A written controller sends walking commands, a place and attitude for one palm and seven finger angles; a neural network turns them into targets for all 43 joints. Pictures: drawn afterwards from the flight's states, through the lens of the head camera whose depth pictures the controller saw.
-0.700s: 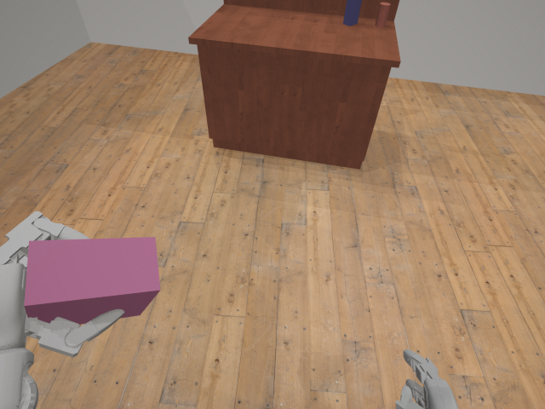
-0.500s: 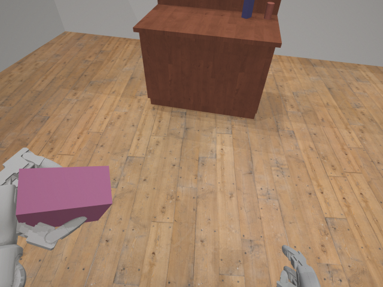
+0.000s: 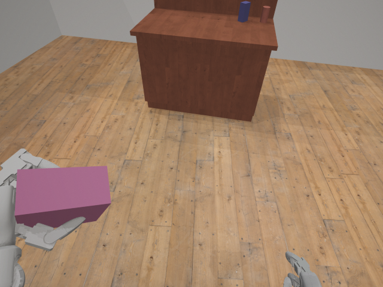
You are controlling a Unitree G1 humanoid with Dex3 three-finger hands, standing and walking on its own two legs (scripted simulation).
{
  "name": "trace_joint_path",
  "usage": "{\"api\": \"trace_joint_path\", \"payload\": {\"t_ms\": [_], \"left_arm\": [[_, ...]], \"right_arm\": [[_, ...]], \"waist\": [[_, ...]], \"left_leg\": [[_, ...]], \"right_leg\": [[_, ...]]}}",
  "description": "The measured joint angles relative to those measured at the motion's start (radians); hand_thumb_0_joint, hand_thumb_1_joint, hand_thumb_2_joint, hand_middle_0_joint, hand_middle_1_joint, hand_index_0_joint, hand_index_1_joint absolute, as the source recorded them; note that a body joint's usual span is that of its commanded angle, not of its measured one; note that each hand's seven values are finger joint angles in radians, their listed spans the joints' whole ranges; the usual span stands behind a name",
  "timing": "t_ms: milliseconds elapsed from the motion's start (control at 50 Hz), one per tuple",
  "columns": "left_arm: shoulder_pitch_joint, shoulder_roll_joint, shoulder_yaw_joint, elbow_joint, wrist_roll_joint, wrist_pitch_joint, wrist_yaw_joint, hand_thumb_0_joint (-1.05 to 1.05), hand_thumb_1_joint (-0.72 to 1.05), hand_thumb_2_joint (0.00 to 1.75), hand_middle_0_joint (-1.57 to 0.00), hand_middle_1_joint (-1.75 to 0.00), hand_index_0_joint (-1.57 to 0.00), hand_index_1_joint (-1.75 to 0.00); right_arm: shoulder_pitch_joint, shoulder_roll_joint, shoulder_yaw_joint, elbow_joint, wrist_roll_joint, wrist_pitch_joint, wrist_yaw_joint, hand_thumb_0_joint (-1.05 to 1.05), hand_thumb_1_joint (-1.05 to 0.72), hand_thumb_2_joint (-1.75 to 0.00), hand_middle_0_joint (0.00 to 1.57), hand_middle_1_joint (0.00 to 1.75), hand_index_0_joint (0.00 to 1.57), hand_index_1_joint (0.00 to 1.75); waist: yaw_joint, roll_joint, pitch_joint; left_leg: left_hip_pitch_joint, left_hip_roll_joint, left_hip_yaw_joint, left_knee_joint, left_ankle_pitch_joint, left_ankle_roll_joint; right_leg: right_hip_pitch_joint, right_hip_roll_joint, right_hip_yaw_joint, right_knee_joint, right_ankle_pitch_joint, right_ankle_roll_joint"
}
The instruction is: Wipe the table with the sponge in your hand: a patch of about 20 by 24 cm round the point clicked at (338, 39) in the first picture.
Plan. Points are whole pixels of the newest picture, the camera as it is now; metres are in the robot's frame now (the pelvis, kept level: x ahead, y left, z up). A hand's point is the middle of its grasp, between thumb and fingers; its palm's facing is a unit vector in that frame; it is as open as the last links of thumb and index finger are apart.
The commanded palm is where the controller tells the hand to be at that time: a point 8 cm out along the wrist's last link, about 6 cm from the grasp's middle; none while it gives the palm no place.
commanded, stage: walk to a spot facing it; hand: left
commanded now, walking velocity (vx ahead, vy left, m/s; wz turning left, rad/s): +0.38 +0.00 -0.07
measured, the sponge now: (76, 198) +0.22 +0.21 +0.14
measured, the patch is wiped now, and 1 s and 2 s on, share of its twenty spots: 0.00 0.00 0.00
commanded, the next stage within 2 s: none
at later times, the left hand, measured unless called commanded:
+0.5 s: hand (85, 139) +0.33 +0.22 +0.17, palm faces +0.40 -0.82 -0.41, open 10.4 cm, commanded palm +0.27 +0.26 +0.18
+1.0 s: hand (144, 94) +0.47 +0.14 +0.19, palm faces +0.37 -0.78 -0.50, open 10.4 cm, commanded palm +0.42 +0.19 +0.18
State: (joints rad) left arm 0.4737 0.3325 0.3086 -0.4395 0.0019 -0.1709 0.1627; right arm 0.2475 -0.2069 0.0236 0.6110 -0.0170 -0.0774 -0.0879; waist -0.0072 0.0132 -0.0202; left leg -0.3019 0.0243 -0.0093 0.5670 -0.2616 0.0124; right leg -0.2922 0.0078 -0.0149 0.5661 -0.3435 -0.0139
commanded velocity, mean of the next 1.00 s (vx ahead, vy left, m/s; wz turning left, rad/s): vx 0.38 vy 0.00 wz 0.01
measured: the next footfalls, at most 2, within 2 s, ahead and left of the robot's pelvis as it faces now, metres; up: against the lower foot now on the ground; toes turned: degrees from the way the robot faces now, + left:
right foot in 0.66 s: +0.27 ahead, -0.16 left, +0.00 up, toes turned -13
left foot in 1.16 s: +0.44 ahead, +0.05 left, +0.00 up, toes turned +11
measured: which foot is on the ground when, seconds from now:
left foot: down 0.00-0.66, up 0.68-1.00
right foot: down 0.00-0.34, up 0.36-0.64, down 0.66-1.00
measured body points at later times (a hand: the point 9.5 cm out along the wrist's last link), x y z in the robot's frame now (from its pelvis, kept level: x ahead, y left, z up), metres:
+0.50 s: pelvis +0.10 -0.02 +0.00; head +0.11 -0.01 +0.45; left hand +0.30 +0.26 +0.20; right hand +0.26 -0.23 -0.09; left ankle +0.08 +0.11 -0.73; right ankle +0.11 -0.13 -0.67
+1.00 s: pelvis +0.26 -0.09 +0.01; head +0.29 -0.11 +0.45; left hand +0.44 +0.18 +0.21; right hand +0.41 -0.36 -0.09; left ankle +0.36 +0.06 -0.68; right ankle +0.24 -0.15 -0.73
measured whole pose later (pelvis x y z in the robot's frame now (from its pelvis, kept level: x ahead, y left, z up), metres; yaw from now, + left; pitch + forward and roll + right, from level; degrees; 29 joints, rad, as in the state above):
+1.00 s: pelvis +0.26 -0.09 +0.01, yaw +0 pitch +0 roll +3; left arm 0.53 0.39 0.37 -0.54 -0.01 -0.23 0.15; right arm 0.22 -0.26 -0.04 0.61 -0.01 -0.03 -0.06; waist -0.01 -0.01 0.06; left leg -0.56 0.12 0.14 0.84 -0.25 -0.02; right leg -0.18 -0.05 -0.23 0.49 -0.32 -0.08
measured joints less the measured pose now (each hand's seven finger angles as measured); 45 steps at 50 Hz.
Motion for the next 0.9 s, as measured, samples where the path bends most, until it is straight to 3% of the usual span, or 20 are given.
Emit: {"api": "trace_joint_path", "payload": {"t_ms": [40, 140, 180, 220, 260, 320, 380, 420, 460, 560, 640, 660, 680, 720, 780, 840, 900], "left_arm": [[-0.007, 0.008, 0.011, -0.001, 0.001, -0.006, 0.002, -0.01, -0.51, 0.99, -0.69, -1.36, -0.69, -1.36], [-0.01, 0.005, 0.017, 0.016, 0.005, -0.007, -0.004, -0.01, -0.51, 0.99, -0.69, -1.36, -0.69, -1.36], [-0.02, 0.006, 0.007, 0.009, 0.005, -0.013, -0.005, -0.01, -0.51, 0.99, -0.69, -1.36, -0.69, -1.36], [-0.034, -0.005, -0.012, 0.008, 0.007, -0.022, -0.007, -0.01, -0.51, 0.99, -0.69, -1.36, -0.7, -1.36], [-0.027, -0.011, -0.018, -0.005, 0.007, -0.028, -0.009, -0.01, -0.51, 0.99, -0.69, -1.36, -0.7, -1.36], [-0.005, 0.004, 0.003, -0.048, -0.002, -0.037, -0.003, -0.01, -0.51, 1.0, -0.69, -1.36, -0.7, -1.36], [-0.004, 0.023, 0.042, -0.04, -0.008, -0.049, 0.008, -0.01, -0.51, 1.0, -0.69, -1.36, -0.7, -1.36], [-0.024, 0.032, 0.049, -0.011, -0.004, -0.041, 0.007, -0.01, -0.51, 1.0, -0.69, -1.36, -0.7, -1.36], [-0.036, 0.033, 0.046, -0.006, -0.001, -0.029, 0.004, -0.01, -0.51, 1.0, -0.69, -1.36, -0.7, -1.36], [0.0, 0.02, 0.034, -0.056, -0.001, -0.026, -0.009, -0.01, -0.51, 1.0, -0.69, -1.36, -0.7, -1.36], [0.01, 0.053, 0.04, -0.057, -0.006, -0.029, -0.022, -0.01, -0.51, 1.0, -0.69, -1.36, -0.7, -1.36], [0.005, 0.072, 0.047, -0.06, -0.006, -0.025, -0.024, -0.01, -0.51, 1.0, -0.69, -1.36, -0.7, -1.36], [-0.012, 0.082, 0.051, -0.06, -0.003, -0.022, -0.025, -0.01, -0.51, 1.0, -0.69, -1.36, -0.7, -1.36], [-0.051, 0.064, 0.045, -0.05, -0.005, -0.021, -0.032, -0.01, -0.51, 1.0, -0.69, -1.36, -0.7, -1.36], [-0.032, 0.032, 0.046, -0.059, -0.013, -0.03, -0.038, -0.01, -0.51, 1.0, -0.69, -1.36, -0.7, -1.36], [0.024, 0.03, 0.052, -0.088, -0.011, -0.044, -0.039, -0.01, -0.51, 1.0, -0.69, -1.36, -0.7, -1.36], [0.059, 0.047, 0.061, -0.103, -0.013, -0.056, -0.034, -0.01, -0.51, 1.0, -0.69, -1.36, -0.7, -1.36]], "right_arm": [[0.002, 0.006, -0.001, 0.004, -0.001, -0.001, -0.003, 0.01, -0.9, -0.9, 0.2, 0.3, 0.2, 0.3], [0.024, 0.018, 0.0, 0.011, -0.001, 0.007, 0.005, 0.01, -0.9, -0.9, 0.2, 0.3, 0.2, 0.3], [0.028, 0.017, -0.001, 0.022, 0.001, 0.007, 0.01, 0.01, -0.9, -0.9, 0.2, 0.3, 0.2, 0.3], [0.029, 0.005, -0.002, 0.043, 0.001, 0.008, 0.015, 0.01, -0.9, -0.9, 0.21, 0.3, 0.2, 0.3], [0.027, -0.004, -0.002, 0.054, -0.001, 0.017, 0.018, 0.01, -0.9, -0.9, 0.21, 0.3, 0.2, 0.3], [0.022, -0.014, -0.004, 0.035, -0.001, 0.018, 0.01, 0.01, -0.9, -0.9, 0.21, 0.3, 0.2, 0.3], [-0.012, 0.003, -0.015, 0.024, 0.001, 0.008, 0.004, 0.01, -0.9, -0.9, 0.2, 0.3, 0.2, 0.3], [-0.025, 0.022, -0.018, 0.024, 0.004, -0.005, 0.008, 0.01, -0.9, -0.9, 0.2, 0.3, 0.2, 0.3], [-0.029, 0.04, -0.012, 0.022, 0.007, -0.019, 0.017, 0.01, -0.9, -0.9, 0.2, 0.3, 0.2, 0.3], [-0.02, 0.066, 0.008, -0.003, 0.005, -0.039, 0.031, 0.01, -0.9, -0.9, 0.21, 0.3, 0.2, 0.3], [-0.009, 0.069, 0.01, -0.015, 0.005, -0.033, 0.025, 0.01, -0.9, -0.9, 0.21, 0.3, 0.2, 0.31], [-0.005, 0.068, 0.008, -0.018, 0.007, -0.028, 0.023, 0.01, -0.9, -0.9, 0.21, 0.3, 0.2, 0.31], [-0.013, 0.062, 0.002, -0.012, 0.01, -0.021, 0.024, 0.01, -0.9, -0.9, 0.21, 0.3, 0.2, 0.31], [-0.052, 0.033, -0.011, 0.023, 0.011, 0.001, 0.029, 0.01, -0.9, -0.9, 0.21, 0.3, 0.2, 0.31], [-0.088, -0.008, -0.029, 0.055, 0.011, 0.029, 0.04, 0.01, -0.9, -0.9, 0.21, 0.3, 0.2, 0.3], [-0.088, -0.031, -0.049, 0.048, 0.011, 0.044, 0.036, 0.01, -0.9, -0.9, 0.2, 0.3, 0.2, 0.3], [-0.069, -0.043, -0.062, 0.028, 0.008, 0.051, 0.032, 0.01, -0.91, -0.9, 0.2, 0.3, 0.2, 0.3]], "waist": [[-0.004, 0.003, 0.002], [-0.009, 0.02, -0.018], [-0.007, -0.002, -0.013], [-0.005, -0.011, -0.003], [-0.001, -0.022, 0.001], [0.002, -0.04, 0.019], [0.011, -0.055, 0.037], [0.001, -0.04, 0.035], [0.0, -0.027, 0.035], [0.001, 0.004, 0.044], [-0.005, 0.03, 0.065], [-0.008, 0.027, 0.069], [-0.008, 0.027, 0.079], [-0.003, 0.035, 0.108], [-0.009, 0.031, 0.123], [-0.022, 0.024, 0.118], [-0.02, 0.005, 0.104]], "left_leg": [[-0.003, 0.006, -0.004, 0.024, 0.01, -0.006], [-0.017, 0.025, -0.015, 0.098, -0.099, -0.009], [-0.051, 0.018, 0.015, 0.201, -0.159, -0.005], [-0.082, 0.018, 0.04, 0.285, -0.195, -0.007], [-0.075, 0.029, 0.074, 0.242, -0.182, -0.007], [-0.001, 0.036, 0.124, 0.047, -0.043, -0.002], [0.028, 0.038, 0.165, 0.066, -0.041, -0.004], [0.052, 0.049, 0.163, 0.042, -0.063, -0.008], [0.083, 0.063, 0.162, -0.005, -0.055, -0.017], [0.167, 0.101, 0.182, -0.102, -0.046, -0.053], [0.191, 0.138, 0.173, -0.048, -0.11, -0.08], [0.17, 0.146, 0.164, 0.022, -0.149, -0.069], [0.126, 0.155, 0.151, 0.14, -0.18, -0.045], [0.006, 0.127, 0.073, 0.431, -0.217, -0.02], [-0.153, 0.08, 0.038, 0.71, -0.159, -0.027], [-0.269, 0.078, 0.053, 0.754, -0.088, -0.042], [-0.318, 0.091, 0.085, 0.615, -0.025, -0.045]], "right_leg": [[-0.005, 0.001, -0.009, 0.036, -0.036, -0.001], [0.007, 0.008, -0.04, 0.045, -0.02, -0.017], [0.008, -0.01, -0.042, 0.049, 0.057, -0.024], [0.026, -0.024, -0.051, 0.053, 0.026, -0.014], [0.046, -0.033, -0.052, 0.043, -0.002, -0.008], [0.06, -0.044, -0.04, 0.076, -0.04, 0.007], [-0.022, -0.048, -0.011, 0.314, -0.14, 0.005], [-0.094, -0.044, -0.026, 0.469, -0.153, 0.012], [-0.152, -0.053, -0.05, 0.518, -0.127, 0.022], [-0.203, -0.087, -0.121, 0.332, -0.014, 0.037], [-0.124, -0.07, -0.178, 0.093, 0.054, 0.033], [-0.091, -0.064, -0.185, 0.039, 0.075, 0.018], [-0.094, -0.064, -0.192, 0.054, 0.134, -0.019], [-0.106, -0.064, -0.199, 0.139, 0.085, -0.067], [-0.071, -0.06, -0.196, 0.129, 0.033, -0.077], [-0.017, -0.051, -0.205, 0.056, 0.044, -0.076], [0.033, -0.049, -0.209, -0.017, 0.052, -0.078]]}}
